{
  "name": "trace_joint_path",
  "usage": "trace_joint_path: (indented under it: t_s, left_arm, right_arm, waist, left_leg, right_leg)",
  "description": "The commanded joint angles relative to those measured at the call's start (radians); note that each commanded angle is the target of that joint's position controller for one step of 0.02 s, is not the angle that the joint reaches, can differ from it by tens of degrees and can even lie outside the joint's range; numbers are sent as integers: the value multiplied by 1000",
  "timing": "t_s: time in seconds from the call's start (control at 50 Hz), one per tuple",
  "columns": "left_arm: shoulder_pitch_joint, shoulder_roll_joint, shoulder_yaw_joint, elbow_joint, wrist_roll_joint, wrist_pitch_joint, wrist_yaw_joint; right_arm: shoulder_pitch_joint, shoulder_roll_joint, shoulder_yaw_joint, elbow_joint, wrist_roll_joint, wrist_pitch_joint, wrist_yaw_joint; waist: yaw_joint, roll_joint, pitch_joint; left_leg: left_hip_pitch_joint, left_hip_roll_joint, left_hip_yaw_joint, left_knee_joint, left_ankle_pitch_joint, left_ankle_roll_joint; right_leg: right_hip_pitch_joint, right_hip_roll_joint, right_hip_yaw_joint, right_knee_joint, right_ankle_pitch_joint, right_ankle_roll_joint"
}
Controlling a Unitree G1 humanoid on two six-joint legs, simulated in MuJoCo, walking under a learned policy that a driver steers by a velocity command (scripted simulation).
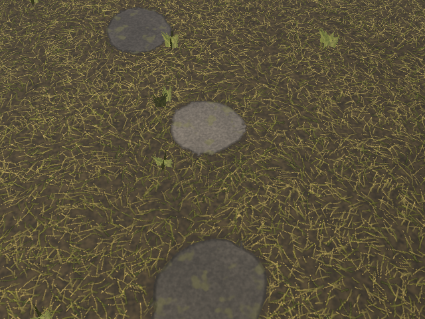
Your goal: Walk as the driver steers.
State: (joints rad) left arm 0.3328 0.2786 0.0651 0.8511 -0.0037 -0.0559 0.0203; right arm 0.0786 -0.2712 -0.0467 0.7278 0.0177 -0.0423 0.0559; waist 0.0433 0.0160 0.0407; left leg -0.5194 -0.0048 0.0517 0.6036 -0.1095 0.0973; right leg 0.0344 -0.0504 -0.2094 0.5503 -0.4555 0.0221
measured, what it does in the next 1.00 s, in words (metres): walks ahead, turning left: right foot, then left foot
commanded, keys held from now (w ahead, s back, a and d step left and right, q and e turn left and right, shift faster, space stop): w+q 0.72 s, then w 0.28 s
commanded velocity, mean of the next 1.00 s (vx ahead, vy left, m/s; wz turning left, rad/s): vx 0.50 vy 0.00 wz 0.50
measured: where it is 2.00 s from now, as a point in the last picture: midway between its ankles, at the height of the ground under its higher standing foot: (131, 162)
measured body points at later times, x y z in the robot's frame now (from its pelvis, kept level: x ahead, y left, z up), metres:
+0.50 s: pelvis +0.29 -0.02 +0.01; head +0.32 -0.02 +0.46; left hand +0.42 +0.28 -0.06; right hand +0.42 -0.29 -0.11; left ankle +0.12 +0.08 -0.68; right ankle +0.41 -0.11 -0.72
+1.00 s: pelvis +0.52 +0.12 +0.00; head +0.55 +0.14 +0.45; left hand +0.36 +0.36 -0.13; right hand +0.84 +0.03 -0.06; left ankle +0.57 +0.25 -0.72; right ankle +0.43 -0.11 -0.68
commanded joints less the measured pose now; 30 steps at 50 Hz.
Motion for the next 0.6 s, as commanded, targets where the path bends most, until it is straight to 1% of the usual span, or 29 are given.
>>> trace_joint_path:
  t_s: [0.02,0.04,0.06,0.08,0.1,0.12,0.14,0.16,0.18,0.22,0.26,0.3,0.32,0.34,0.36,0.4,0.42,0.44,0.46,0.48,0.5,0.52,0.54,0.56,0.58,0.6]
  left_arm:
    - [64,63,-15,-118,20,-60,-6]
    - [-62,151,10,-144,-23,-84,-20]
    - [-139,141,2,-173,-35,-95,-26]
    - [-151,125,0,-170,-17,-98,-21]
    - [-145,125,5,-160,5,-87,-15]
    - [-121,122,6,-161,10,-75,-18]
    - [-98,115,6,-158,17,-65,-20]
    - [-92,105,4,-157,20,-56,-20]
    - [-115,94,0,-165,20,-50,-18]
    - [-204,75,-11,-189,21,-48,-15]
    - [-285,57,-20,-203,17,-53,-20]
    - [-339,71,-17,-215,4,-60,-26]
    - [-347,89,-9,-218,-8,-61,-32]
    - [-342,108,-3,-215,-10,-64,-37]
    - [-331,123,4,-210,-10,-66,-40]
    - [-283,145,15,-193,-9,-73,-43]
    - [-218,155,24,-171,-5,-78,-41]
    - [-115,185,38,-149,6,-82,-36]
    - [0,250,52,-137,14,-81,-31]
    - [57,298,64,-99,12,-63,-41]
    - [-8,193,39,-127,-2,-62,-44]
    - [-57,146,25,-138,0,-54,-38]
    - [-96,127,16,-138,8,-50,-36]
    - [-119,107,10,-126,13,-48,-31]
    - [-124,99,6,-118,17,-49,-25]
    - [-122,96,6,-109,15,-52,-23]
  right_arm:
    - [325,-302,-98,-30,10,-2,-26]
    - [320,-224,-74,-26,1,-10,-24]
    - [283,-184,-66,-17,5,-16,-28]
    - [219,-159,-58,-27,6,-20,-31]
    - [179,-121,-44,-34,0,-19,-38]
    - [159,-123,-43,-49,-11,-18,-43]
    - [146,-127,-46,-55,-9,-19,-45]
    - [145,-136,-49,-57,-6,-21,-49]
    - [150,-152,-54,-58,-3,-22,-54]
    - [176,-178,-63,-51,4,-22,-64]
    - [204,-184,-67,-42,8,-16,-71]
    - [246,-187,-69,-26,8,-11,-72]
    - [251,-186,-69,-24,10,-10,-76]
    - [256,-178,-68,-21,13,-8,-79]
    - [256,-173,-67,-20,13,-6,-82]
    - [245,-169,-67,-24,7,-1,-85]
    - [236,-153,-63,-29,5,3,-85]
    - [239,-112,-46,-38,-2,3,-82]
    - [313,-44,-24,-50,-18,1,-79]
    - [408,-33,-16,-90,25,-7,-79]
    - [376,-148,-39,-62,36,-4,-84]
    - [272,-181,-50,-76,29,3,-84]
    - [238,-168,-50,-78,16,9,-84]
    - [221,-151,-52,-88,6,11,-81]
    - [227,-130,-52,-89,10,15,-73]
    - [230,-110,-50,-90,15,19,-68]
  waist:
    - [-125,208,-466]
    - [-177,112,-386]
    - [-162,64,-246]
    - [-112,-13,-149]
    - [-81,-14,-103]
    - [-50,27,-87]
    - [-34,26,-82]
    - [-25,23,-76]
    - [-26,15,-61]
    - [-54,24,-33]
    - [-89,53,-20]
    - [-115,75,-19]
    - [-109,79,-19]
    - [-102,84,-26]
    - [-91,91,-30]
    - [-57,112,-33]
    - [-18,113,-52]
    - [34,80,-134]
    - [43,-99,-273]
    - [-7,-458,-337]
    - [7,-271,-230]
    - [25,-171,-125]
    - [12,-98,-68]
    - [-4,-104,-39]
    - [-17,-127,-31]
    - [-18,-139,-29]
  left_leg:
    - [952,368,-908,-251,-119,370]
    - [909,334,-798,-299,-175,300]
    - [787,293,-657,-312,-144,253]
    - [628,253,-544,-324,-51,218]
    - [513,213,-453,-352,48,197]
    - [429,198,-434,-376,118,209]
    - [386,184,-406,-392,165,214]
    - [346,171,-367,-401,196,212]
    - [308,152,-333,-412,200,205]
    - [263,115,-287,-419,159,177]
    - [229,80,-262,-410,64,141]
    - [231,92,-298,-400,-3,120]
    - [252,109,-330,-378,-28,109]
    - [288,123,-363,-348,-53,98]
    - [324,140,-394,-315,-65,87]
    - [363,158,-445,-240,-37,69]
    - [359,133,-448,-176,-1,52]
    - [326,76,-408,-11,20,21]
    - [167,-26,-300,290,-213,-23]
    - [-148,-96,-215,576,-510,-58]
    - [-235,-20,-250,689,-443,-68]
    - [-246,12,-215,701,-351,-72]
    - [-211,47,-200,672,-281,-81]
    - [-191,75,-203,622,-235,-85]
    - [-148,96,-192,591,-211,-87]
    - [-137,100,-174,572,-196,-90]
  right_leg:
    - [-703,121,223,826,-132,17]
    - [-810,54,333,863,-90,-9]
    - [-861,14,317,806,-10,-35]
    - [-826,-30,310,698,61,-39]
    - [-755,-59,304,627,112,-33]
    - [-690,-63,307,599,132,-18]
    - [-662,-64,300,561,142,0]
    - [-643,-61,287,514,163,17]
    - [-635,-52,274,446,202,32]
    - [-611,-27,263,266,339,53]
    - [-541,11,255,92,491,59]
    - [-487,36,259,14,567,60]
    - [-476,35,281,-15,581,53]
    - [-466,31,304,-38,569,44]
    - [-459,25,322,-49,539,31]
    - [-416,24,321,-54,435,-1]
    - [-332,33,303,-84,407,-24]
    - [-162,-16,335,-98,378,-65]
    - [103,-199,526,-92,298,-134]
    - [283,-378,1016,-251,-22,-267]
    - [201,-360,999,-297,-182,-237]
    - [90,-319,819,-296,-87,-197]
    - [-11,-272,678,-303,76,-183]
    - [-66,-241,593,-312,180,-180]
    - [-106,-214,516,-332,241,-169]
    - [-119,-199,462,-350,283,-172]
Keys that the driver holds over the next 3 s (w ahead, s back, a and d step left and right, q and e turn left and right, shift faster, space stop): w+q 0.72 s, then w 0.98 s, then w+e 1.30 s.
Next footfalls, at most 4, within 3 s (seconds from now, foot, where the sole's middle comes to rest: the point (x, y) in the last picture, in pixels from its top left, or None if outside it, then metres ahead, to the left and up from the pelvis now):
0.44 right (263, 318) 0.45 -0.10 -0.75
0.96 left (145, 265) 0.60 0.27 -0.75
1.50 right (170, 168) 0.99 0.23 -0.75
2.00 left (86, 143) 1.10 0.58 -0.75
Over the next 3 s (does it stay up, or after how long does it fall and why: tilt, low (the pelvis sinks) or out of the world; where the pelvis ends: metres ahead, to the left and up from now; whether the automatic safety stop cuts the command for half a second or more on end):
stays up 1.53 0.50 0.01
